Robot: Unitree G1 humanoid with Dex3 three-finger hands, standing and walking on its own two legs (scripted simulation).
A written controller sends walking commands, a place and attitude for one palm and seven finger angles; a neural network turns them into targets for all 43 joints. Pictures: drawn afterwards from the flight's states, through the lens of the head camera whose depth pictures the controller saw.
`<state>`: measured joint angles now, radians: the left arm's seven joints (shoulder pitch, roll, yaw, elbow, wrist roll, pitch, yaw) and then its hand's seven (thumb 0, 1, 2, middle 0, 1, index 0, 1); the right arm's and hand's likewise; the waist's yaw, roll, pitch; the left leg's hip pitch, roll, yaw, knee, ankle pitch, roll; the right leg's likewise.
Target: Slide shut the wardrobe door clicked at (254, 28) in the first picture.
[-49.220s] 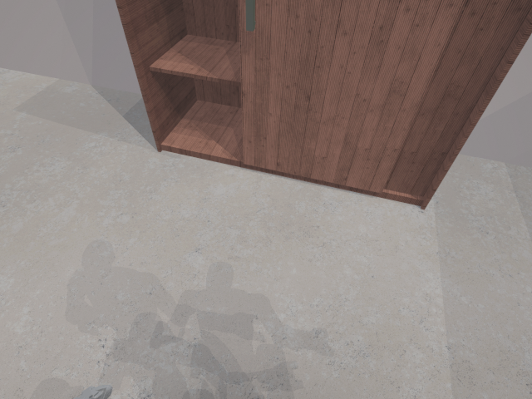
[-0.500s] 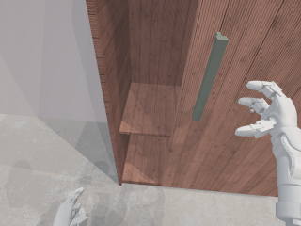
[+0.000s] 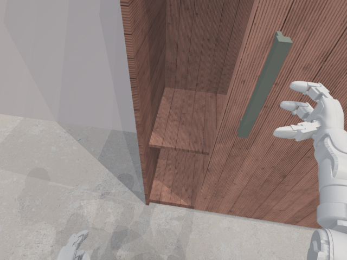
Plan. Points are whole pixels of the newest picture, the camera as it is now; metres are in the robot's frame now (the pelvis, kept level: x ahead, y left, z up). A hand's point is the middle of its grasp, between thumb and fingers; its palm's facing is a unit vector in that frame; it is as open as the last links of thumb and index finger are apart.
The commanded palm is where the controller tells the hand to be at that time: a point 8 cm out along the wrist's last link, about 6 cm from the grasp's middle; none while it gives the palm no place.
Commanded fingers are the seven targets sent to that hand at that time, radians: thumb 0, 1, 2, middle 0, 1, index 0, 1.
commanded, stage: move the hooked fingers beside the handle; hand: right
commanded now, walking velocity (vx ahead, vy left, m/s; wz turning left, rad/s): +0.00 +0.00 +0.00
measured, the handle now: (257, 91) +0.50 -0.16 +0.15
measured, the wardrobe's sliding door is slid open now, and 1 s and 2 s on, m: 0.26 0.26 0.26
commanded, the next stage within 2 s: feel for the door with the fingertips in 1.12 s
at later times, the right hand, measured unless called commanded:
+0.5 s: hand (289, 102) +0.45 -0.22 +0.17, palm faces +0.09 +1.00 +0.00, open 14.0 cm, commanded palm +0.42 -0.27 +0.16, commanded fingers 0.00 0.50 -0.30 0.30 1.20 0.30 1.20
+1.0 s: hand (285, 103) +0.44 -0.21 +0.17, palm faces +0.09 +1.00 +0.00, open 14.0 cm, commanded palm +0.42 -0.26 +0.16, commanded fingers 0.00 0.50 -0.30 0.30 1.20 0.30 1.20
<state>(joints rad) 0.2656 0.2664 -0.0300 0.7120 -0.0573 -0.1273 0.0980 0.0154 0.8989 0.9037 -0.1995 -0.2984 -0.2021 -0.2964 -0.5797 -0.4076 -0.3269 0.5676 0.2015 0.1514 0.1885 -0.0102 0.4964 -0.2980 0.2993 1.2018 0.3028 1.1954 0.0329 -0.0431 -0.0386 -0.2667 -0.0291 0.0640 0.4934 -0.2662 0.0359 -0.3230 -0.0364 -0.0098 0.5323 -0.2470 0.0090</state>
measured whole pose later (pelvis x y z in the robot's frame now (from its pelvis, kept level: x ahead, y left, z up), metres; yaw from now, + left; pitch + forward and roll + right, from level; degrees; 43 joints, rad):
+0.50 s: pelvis +0.00 -0.01 +0.00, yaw +1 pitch +5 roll +1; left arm 0.35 0.27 -0.01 0.71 -0.05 -0.10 0.06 0.01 0.90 0.90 -0.20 -0.30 -0.20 -0.30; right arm -0.72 -0.44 -0.36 0.78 0.16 0.02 0.19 -0.01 0.49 -0.30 0.30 1.20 0.30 1.20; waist 0.07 -0.03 -0.06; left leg -0.34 -0.03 0.04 0.52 -0.27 0.02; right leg -0.40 -0.04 -0.03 0.58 -0.27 -0.01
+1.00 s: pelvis -0.01 -0.02 +0.00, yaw +1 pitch +5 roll +1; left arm 0.30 0.25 -0.03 0.70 -0.04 -0.12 0.06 0.01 0.90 0.90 -0.20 -0.30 -0.20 -0.30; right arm -0.75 -0.38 -0.31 0.79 0.14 0.01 0.12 -0.01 0.50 -0.30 0.30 1.20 0.30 1.20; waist 0.06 -0.03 -0.06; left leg -0.34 -0.02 0.05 0.51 -0.25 0.01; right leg -0.40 -0.02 -0.02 0.57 -0.25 -0.02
